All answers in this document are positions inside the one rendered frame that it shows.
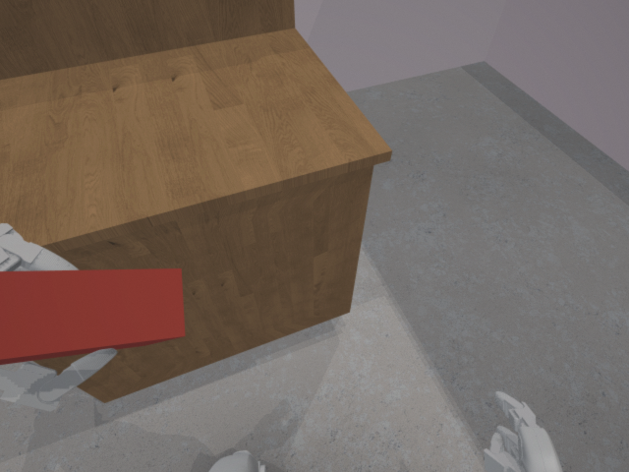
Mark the left robot hand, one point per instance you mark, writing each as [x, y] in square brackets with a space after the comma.
[34, 385]

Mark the table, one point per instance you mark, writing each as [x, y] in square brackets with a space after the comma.
[204, 135]

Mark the sponge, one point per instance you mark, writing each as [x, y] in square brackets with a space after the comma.
[55, 313]

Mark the right robot hand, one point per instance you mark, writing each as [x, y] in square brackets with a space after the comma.
[531, 451]

